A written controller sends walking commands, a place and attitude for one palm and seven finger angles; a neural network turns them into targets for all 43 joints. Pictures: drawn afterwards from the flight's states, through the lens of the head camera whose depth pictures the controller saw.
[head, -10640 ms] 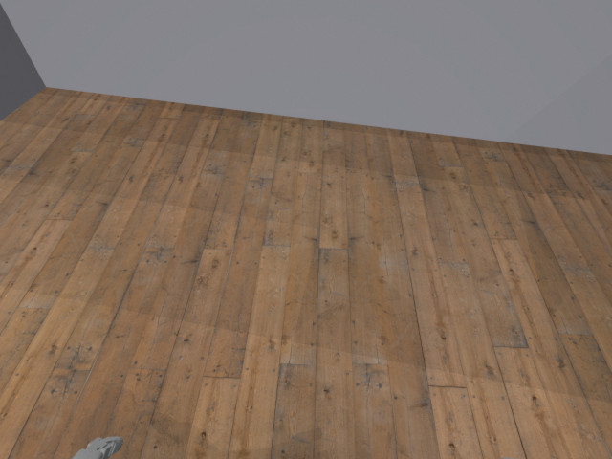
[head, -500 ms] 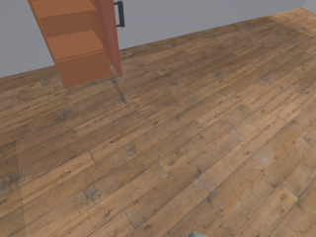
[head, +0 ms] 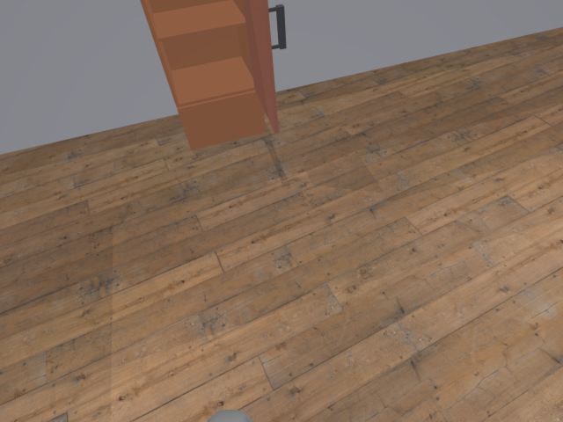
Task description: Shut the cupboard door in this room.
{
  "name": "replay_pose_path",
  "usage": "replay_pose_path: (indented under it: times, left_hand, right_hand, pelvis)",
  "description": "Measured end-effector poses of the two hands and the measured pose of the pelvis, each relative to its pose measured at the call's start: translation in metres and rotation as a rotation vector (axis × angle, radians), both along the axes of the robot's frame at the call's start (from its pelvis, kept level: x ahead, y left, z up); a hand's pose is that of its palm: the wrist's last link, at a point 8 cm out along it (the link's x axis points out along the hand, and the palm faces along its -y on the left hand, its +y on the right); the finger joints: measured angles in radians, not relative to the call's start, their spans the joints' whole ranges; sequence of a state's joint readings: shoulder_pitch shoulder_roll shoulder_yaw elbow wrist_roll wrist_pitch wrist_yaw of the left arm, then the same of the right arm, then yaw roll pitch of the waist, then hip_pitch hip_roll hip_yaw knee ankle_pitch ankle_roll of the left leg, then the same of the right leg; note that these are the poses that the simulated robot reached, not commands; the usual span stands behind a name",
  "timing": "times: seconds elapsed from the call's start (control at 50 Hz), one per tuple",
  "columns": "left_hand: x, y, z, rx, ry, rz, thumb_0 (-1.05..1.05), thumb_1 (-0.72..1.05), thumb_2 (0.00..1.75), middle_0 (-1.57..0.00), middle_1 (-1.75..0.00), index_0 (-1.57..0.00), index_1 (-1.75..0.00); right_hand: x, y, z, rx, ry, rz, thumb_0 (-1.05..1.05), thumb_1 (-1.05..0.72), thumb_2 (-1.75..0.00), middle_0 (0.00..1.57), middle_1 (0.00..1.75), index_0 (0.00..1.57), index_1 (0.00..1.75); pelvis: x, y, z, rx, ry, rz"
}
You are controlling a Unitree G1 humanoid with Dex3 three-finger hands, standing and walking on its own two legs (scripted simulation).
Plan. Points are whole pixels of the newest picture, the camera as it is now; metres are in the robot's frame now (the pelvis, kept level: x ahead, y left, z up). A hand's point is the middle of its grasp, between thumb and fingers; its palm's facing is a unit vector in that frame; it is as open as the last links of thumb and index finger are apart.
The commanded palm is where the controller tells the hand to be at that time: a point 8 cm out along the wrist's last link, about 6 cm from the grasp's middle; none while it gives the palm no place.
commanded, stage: stand and wait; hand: left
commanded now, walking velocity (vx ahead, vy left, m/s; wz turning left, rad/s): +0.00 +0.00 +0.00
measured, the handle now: (275, 28) +1.38 +0.09 -0.04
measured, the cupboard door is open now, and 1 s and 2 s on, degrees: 88 88 88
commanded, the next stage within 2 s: turn or walk to find it in 0.18 s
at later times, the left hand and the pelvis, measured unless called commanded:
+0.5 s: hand out of the picture -0.03 +0.22 -0.17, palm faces +0.15 -0.96 -0.25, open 7.4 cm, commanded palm none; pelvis -0.05 +0.02 -0.01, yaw +5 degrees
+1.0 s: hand out of the picture -0.13 +0.26 -0.19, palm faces +0.34 -0.91 -0.24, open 7.4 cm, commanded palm none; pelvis -0.11 +0.04 -0.01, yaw +18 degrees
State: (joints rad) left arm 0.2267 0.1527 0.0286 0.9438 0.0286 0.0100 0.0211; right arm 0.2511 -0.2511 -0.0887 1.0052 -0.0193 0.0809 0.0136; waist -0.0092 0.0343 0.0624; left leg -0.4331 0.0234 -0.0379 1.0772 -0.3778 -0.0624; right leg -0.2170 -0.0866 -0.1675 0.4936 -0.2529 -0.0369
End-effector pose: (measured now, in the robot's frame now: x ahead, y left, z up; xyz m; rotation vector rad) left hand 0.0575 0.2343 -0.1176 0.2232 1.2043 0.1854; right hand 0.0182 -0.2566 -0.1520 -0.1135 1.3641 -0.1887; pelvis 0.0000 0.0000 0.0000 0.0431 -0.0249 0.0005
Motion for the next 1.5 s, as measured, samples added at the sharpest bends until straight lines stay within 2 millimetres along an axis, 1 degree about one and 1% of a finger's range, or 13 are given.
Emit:
replay_pose_path:
  times: [0.1,0.26,0.4,0.54,0.66,0.76,0.84,0.96,1.1,1.22,1.34,1.4,1.5]
  left_hand:
    - [-0.042,0.014,-0.011,-0.019,0.072,0.060,0.01,0.91,0.90,-0.21,-0.30,-0.20,-0.30]
    - [-0.105,0.043,-0.038,-0.059,0.221,0.129,0.01,0.91,0.90,-0.21,-0.30,-0.20,-0.30]
    - [-0.106,0.045,-0.029,-0.061,0.173,0.151,0.01,0.91,0.90,-0.20,-0.30,-0.20,-0.30]
    - [-0.098,0.027,-0.019,-0.010,0.053,0.153,0.01,0.91,0.90,-0.20,-0.30,-0.20,-0.30]
    - [-0.119,0.015,-0.008,-0.005,0.017,0.199,0.00,0.91,0.90,-0.21,-0.30,-0.20,-0.30]
    - [-0.139,0.017,-0.009,-0.013,0.030,0.232,0.01,0.90,0.90,-0.21,-0.30,-0.20,-0.30]
    - [-0.159,0.028,-0.016,-0.026,0.030,0.271,0.01,0.90,0.90,-0.21,-0.30,-0.20,-0.30]
    - [-0.202,0.059,-0.042,-0.051,0.072,0.347,0.00,0.90,0.90,-0.21,-0.30,-0.20,-0.30]
    - [-0.222,0.072,-0.028,-0.045,0.093,0.391,0.01,0.91,0.90,-0.20,-0.30,-0.20,-0.30]
    - [-0.220,0.061,-0.019,-0.031,0.072,0.392,0.01,0.91,0.90,-0.20,-0.30,-0.20,-0.30]
    - [-0.213,0.028,-0.018,-0.016,0.049,0.376,0.01,0.91,0.90,-0.20,-0.30,-0.20,-0.30]
    - [-0.218,0.008,-0.014,-0.030,0.043,0.393,0.00,0.91,0.90,-0.20,-0.30,-0.20,-0.30]
    - [-0.241,-0.006,-0.009,-0.031,0.059,0.456,0.01,0.93,0.90,-0.21,-0.30,-0.20,-0.30]
  right_hand:
    - [0.014,0.014,0.004,-0.020,-0.008,0.061,0.01,-0.91,-0.90,0.19,0.30,0.20,0.30]
    - [0.039,0.064,0.014,-0.033,-0.135,0.126,0.01,-0.91,-0.90,0.19,0.30,0.20,0.30]
    - [0.036,0.069,0.016,-0.022,-0.147,0.152,0.00,-0.93,-0.90,0.20,0.30,0.20,0.30]
    - [0.017,0.046,-0.006,0.022,-0.117,0.159,0.00,-0.91,-0.90,0.20,0.30,0.20,0.30]
    - [0.002,0.028,-0.004,0.020,-0.061,0.194,0.01,-0.91,-0.90,0.20,0.30,0.20,0.30]
    - [-0.010,0.024,0.002,-0.002,-0.028,0.229,0.01,-0.91,-0.90,0.19,0.30,0.20,0.30]
    - [-0.011,0.034,0.006,-0.026,-0.008,0.283,0.01,-0.91,-0.90,0.19,0.30,0.20,0.30]
    - [-0.002,0.067,0.008,-0.060,-0.074,0.365,0.01,-0.91,-0.90,0.19,0.30,0.20,0.30]
    - [-0.005,0.097,0.020,-0.036,-0.105,0.412,0.01,-0.91,-0.90,0.20,0.30,0.20,0.30]
    - [-0.005,0.099,0.014,-0.002,-0.118,0.413,0.01,-0.92,-0.90,0.20,0.30,0.20,0.30]
    - [-0.012,0.080,-0.008,0.046,-0.092,0.393,0.01,-0.92,-0.90,0.20,0.30,0.20,0.30]
    - [-0.017,0.068,-0.010,0.051,-0.053,0.396,0.01,-0.92,-0.90,0.20,0.30,0.20,0.30]
    - [-0.022,0.052,-0.006,0.034,0.002,0.429,0.01,-0.92,-0.90,0.20,0.30,0.20,0.30]
  pelvis:
    - [-0.007,0.010,-0.001,-0.009,0.009,0.016]
    - [-0.020,0.034,-0.008,-0.031,-0.015,0.016]
    - [-0.035,0.035,-0.002,-0.036,-0.016,0.060]
    - [-0.053,0.015,-0.011,-0.025,-0.011,0.111]
    - [-0.069,0.007,-0.005,-0.015,-0.014,0.174]
    - [-0.079,0.008,-0.002,-0.014,-0.003,0.222]
    - [-0.089,0.017,-0.005,-0.021,0.005,0.260]
    - [-0.108,0.038,-0.019,-0.043,0.009,0.313]
    - [-0.116,0.046,-0.004,-0.051,0.006,0.340]
    - [-0.117,0.040,-0.001,-0.033,-0.001,0.352]
    - [-0.115,0.019,-0.010,-0.009,-0.009,0.355]
    - [-0.115,0.011,-0.007,-0.013,-0.012,0.383]
    - [-0.121,0.003,-0.002,-0.012,-0.008,0.425]
